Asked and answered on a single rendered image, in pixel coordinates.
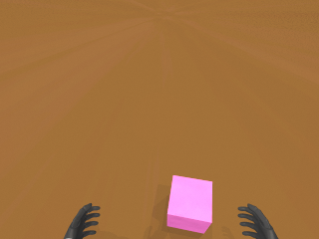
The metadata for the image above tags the robot right hand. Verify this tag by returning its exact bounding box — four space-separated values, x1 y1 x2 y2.
237 203 278 239

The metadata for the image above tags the robot left hand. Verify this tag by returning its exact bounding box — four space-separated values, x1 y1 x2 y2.
64 203 101 239

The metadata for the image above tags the carton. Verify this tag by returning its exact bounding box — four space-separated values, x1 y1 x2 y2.
166 175 212 234

